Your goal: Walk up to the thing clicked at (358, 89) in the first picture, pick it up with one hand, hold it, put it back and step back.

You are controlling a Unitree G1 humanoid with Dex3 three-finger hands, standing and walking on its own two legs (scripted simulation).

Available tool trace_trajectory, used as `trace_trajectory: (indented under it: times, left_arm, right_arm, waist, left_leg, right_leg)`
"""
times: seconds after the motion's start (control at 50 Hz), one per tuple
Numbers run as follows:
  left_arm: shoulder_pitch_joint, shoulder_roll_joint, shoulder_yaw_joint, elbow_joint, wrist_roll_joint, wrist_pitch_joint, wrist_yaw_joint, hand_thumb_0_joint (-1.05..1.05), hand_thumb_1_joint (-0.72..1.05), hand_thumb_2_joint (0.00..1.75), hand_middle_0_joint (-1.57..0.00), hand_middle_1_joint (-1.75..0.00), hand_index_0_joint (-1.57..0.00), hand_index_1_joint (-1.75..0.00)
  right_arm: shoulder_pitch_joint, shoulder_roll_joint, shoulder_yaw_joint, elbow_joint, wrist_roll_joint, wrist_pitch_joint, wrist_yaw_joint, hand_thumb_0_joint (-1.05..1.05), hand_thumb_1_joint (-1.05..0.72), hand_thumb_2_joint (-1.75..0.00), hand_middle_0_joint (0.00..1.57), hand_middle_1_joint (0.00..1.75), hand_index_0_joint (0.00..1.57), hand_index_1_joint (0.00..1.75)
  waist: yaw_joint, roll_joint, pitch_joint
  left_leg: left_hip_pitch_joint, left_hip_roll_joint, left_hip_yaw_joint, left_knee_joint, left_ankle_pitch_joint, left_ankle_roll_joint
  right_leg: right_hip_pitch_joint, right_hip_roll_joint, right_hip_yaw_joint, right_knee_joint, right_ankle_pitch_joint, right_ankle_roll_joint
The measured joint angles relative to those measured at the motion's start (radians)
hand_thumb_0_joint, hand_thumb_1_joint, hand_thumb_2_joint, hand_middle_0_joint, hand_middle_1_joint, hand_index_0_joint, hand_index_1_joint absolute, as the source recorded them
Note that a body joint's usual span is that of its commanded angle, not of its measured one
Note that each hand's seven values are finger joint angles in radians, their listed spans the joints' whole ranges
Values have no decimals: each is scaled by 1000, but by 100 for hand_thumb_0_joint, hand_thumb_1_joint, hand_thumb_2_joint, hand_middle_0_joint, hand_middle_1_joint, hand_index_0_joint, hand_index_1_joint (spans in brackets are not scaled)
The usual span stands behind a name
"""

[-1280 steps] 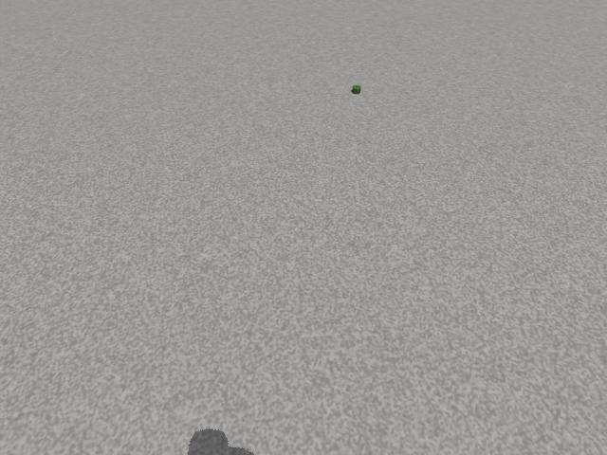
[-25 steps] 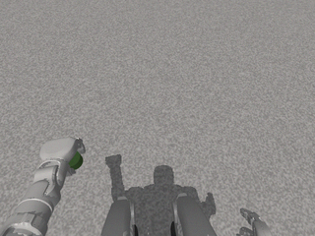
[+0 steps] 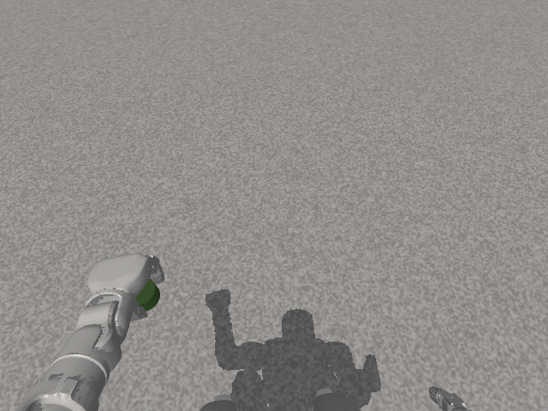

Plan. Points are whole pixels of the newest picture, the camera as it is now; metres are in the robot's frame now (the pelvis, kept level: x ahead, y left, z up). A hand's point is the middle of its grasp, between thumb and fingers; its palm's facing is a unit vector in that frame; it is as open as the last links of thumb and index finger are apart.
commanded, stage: lift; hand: left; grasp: from above
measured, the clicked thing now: (142, 294) +0.34 +0.22 -0.11
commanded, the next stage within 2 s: hold in 0.08 s
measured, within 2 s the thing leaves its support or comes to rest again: neither
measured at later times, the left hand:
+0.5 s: hand (123, 281) +0.33 +0.22 -0.03, palm faces -0.43 -0.06 -0.90, open 7.6 cm
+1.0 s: hand (113, 291) +0.30 +0.22 +0.00, palm faces -0.44 -0.05 -0.89, open 7.6 cm
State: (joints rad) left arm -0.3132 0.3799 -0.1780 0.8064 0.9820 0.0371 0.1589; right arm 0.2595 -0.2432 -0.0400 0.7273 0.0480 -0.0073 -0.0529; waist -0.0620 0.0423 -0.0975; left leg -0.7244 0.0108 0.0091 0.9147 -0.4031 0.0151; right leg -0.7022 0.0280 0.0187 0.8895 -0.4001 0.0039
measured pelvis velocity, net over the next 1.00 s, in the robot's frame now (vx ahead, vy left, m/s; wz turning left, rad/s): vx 0.01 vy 0.00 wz -0.01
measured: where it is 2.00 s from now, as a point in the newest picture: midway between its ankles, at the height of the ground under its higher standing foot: outside the picture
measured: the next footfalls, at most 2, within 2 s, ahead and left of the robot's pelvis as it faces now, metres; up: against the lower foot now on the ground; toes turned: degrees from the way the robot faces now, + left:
none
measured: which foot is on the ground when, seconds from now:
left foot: down 0.00-1.00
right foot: down 0.00-1.00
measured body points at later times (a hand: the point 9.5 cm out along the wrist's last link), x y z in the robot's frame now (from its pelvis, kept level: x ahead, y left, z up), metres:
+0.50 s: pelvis +0.02 +0.00 +0.03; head +0.05 -0.01 +0.48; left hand +0.35 +0.22 +0.02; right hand +0.13 -0.27 -0.09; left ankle +0.03 +0.11 -0.69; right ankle +0.02 -0.12 -0.69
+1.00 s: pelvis +0.01 +0.00 +0.04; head +0.02 -0.02 +0.49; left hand +0.32 +0.22 +0.05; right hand +0.14 -0.25 -0.08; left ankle +0.03 +0.11 -0.69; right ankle +0.02 -0.12 -0.69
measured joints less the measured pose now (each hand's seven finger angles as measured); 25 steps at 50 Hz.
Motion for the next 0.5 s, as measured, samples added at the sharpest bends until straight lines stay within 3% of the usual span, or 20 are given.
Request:
trace_trajectory:
  times: [0.26, 0.5]
  left_arm:
    - [25, 0, -13, -30, 5, -9, -19, 0, 33, 33, -92, -53, -86, -45]
    - [35, 4, -30, -70, 11, -8, -73, 1, 34, 33, -91, -54, -85, -46]
  right_arm:
    - [-11, -12, -9, -9, 3, 15, 4, 1, -91, -91, 20, 30, 20, 30]
    - [-22, -17, -9, -22, 11, 35, 10, 1, -91, -90, 20, 30, 20, 30]
  waist:
    - [15, 3, 16]
    - [28, 5, 21]
  left_leg:
    - [150, -5, 5, -144, 41, -1]
    - [245, -8, 14, -224, 65, 4]
  right_leg:
    - [146, -6, 7, -138, 39, -1]
    - [237, -9, 17, -217, 65, 3]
